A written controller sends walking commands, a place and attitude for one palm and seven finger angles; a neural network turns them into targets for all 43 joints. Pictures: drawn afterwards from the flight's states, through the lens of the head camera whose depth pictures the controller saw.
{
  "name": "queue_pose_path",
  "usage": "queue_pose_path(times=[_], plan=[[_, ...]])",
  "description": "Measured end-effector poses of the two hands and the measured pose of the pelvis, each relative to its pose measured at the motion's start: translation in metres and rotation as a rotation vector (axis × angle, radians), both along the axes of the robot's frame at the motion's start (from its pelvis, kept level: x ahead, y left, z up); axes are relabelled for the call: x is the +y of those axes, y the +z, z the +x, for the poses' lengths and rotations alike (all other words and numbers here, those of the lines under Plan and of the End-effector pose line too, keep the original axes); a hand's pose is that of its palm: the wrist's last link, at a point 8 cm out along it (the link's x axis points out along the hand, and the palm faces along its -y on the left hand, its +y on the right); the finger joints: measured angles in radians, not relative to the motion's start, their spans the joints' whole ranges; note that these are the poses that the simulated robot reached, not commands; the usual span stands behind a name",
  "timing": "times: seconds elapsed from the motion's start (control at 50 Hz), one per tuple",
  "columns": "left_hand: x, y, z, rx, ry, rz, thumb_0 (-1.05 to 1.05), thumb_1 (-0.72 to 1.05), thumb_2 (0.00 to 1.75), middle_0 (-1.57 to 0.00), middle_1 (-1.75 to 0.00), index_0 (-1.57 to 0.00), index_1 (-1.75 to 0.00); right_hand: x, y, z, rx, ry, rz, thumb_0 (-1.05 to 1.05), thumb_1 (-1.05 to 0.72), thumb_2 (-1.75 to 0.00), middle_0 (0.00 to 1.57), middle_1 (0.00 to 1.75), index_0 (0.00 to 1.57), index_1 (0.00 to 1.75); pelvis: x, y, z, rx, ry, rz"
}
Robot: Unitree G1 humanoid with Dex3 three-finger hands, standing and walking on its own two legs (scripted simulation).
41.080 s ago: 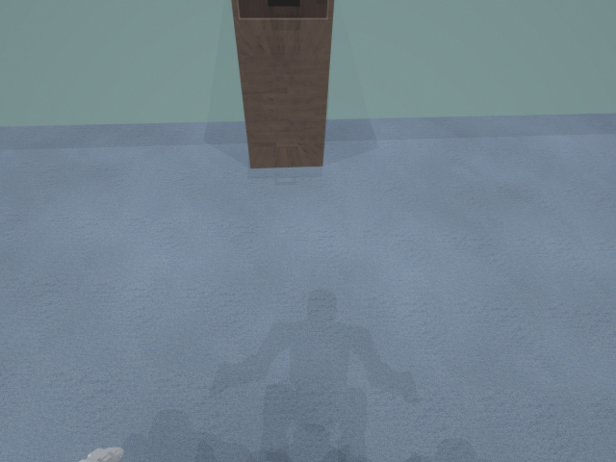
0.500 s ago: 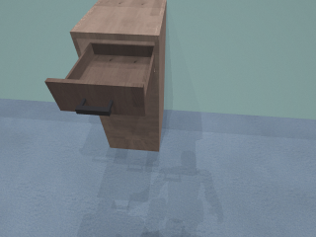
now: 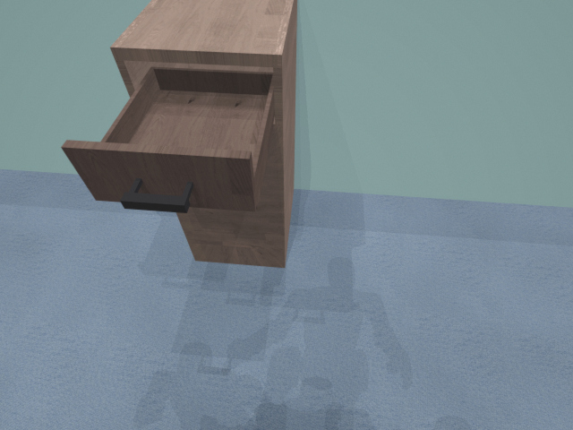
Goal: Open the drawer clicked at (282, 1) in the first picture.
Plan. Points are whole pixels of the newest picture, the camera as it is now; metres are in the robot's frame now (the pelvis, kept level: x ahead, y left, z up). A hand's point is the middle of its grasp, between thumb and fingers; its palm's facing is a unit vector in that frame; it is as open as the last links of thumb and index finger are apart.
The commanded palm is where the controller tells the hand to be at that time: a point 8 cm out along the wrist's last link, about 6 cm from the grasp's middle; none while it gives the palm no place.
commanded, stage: look to check the result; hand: left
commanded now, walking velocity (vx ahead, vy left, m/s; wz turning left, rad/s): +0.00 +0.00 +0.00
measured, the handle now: (159, 194) +0.49 +0.26 +0.01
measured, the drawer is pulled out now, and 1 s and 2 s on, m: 0.29 0.29 0.29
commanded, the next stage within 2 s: stand and wait in 0.24 s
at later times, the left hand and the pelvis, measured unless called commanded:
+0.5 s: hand out of the picture +0.11 +0.24 -0.15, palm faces -0.04 -0.94 -0.35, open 7.4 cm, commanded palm none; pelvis +0.02 -0.01 +0.00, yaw +0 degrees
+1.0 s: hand out of the picture +0.10 +0.24 -0.16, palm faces -0.04 -0.94 -0.34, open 7.4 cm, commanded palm none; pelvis +0.02 -0.01 +0.00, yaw -1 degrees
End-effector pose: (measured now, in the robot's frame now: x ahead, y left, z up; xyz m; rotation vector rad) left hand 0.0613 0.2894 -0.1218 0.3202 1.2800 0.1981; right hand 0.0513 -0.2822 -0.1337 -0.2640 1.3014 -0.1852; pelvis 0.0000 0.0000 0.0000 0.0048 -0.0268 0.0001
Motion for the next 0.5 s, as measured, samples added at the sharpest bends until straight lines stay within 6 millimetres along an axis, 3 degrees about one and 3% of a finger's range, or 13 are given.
queue_pose_path(times=[0.26,0.5], plan=[[-0.004,0.005,0.024,-0.043,-0.013,0.011,0.01,0.91,0.90,-0.20,-0.30,-0.20,-0.30,-0.008,0.003,0.028,-0.050,0.011,-0.002,0.01,-0.90,-0.90,0.21,0.30,0.21,0.30,-0.006,0.000,0.010,0.000,-0.003,0.002],[-0.010,0.004,0.041,-0.068,-0.029,0.004,0.01,0.90,0.90,-0.20,-0.30,-0.20,-0.30,-0.016,0.005,0.028,-0.041,-0.002,-0.018,0.01,-0.90,-0.90,0.21,0.30,0.21,0.30,-0.009,0.000,0.017,0.000,-0.006,0.002]])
